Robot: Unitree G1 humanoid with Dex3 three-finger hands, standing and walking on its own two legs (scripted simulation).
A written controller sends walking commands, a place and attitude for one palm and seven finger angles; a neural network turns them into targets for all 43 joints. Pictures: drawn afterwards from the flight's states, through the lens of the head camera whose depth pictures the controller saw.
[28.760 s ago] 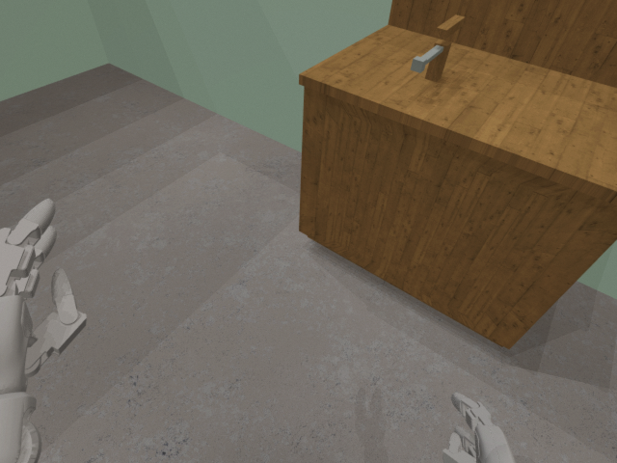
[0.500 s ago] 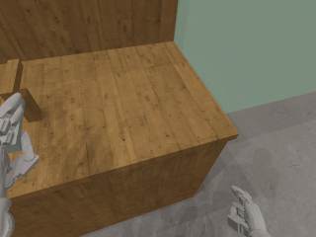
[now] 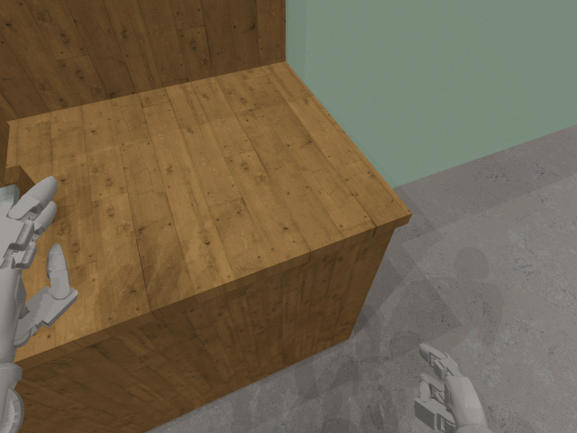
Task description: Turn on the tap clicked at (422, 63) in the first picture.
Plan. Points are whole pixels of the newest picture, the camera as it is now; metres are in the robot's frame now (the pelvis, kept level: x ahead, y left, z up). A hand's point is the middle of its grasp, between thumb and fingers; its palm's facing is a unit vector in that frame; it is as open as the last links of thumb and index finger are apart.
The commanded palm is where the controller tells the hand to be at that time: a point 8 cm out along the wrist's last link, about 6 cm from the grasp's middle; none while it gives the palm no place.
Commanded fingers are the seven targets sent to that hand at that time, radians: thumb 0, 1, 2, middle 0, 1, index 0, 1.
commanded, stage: look again from close up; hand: left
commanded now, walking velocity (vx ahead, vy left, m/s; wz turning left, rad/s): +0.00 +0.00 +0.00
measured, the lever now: (2, 266) +0.29 +0.37 +0.09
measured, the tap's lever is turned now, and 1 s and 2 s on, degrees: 0 0 0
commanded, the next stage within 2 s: come to a stop and stand still in 0.02 s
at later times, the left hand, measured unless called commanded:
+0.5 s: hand (10, 312) +0.21 +0.28 +0.15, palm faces +0.40 -0.85 -0.35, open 7.4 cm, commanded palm +0.14 +0.31 +0.18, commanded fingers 0.00 0.90 0.90 -0.20 -0.30 -0.20 -0.30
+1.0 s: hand out of the picture +0.23 +0.32 +0.20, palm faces +0.51 -0.72 -0.47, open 7.4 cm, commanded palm +0.14 +0.31 +0.18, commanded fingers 0.00 0.90 0.90 -0.20 -0.30 -0.20 -0.30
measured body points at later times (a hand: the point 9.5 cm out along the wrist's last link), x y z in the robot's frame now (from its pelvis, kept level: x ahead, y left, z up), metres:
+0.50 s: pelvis -0.01 +0.02 +0.00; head +0.00 +0.05 +0.45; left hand +0.18 +0.32 +0.17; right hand +0.17 -0.18 -0.06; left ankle +0.01 +0.09 -0.74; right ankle +0.02 -0.11 -0.74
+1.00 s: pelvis -0.01 +0.02 +0.00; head +0.03 +0.05 +0.44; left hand +0.20 +0.36 +0.22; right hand +0.20 -0.18 -0.07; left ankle +0.01 +0.09 -0.74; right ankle +0.02 -0.11 -0.74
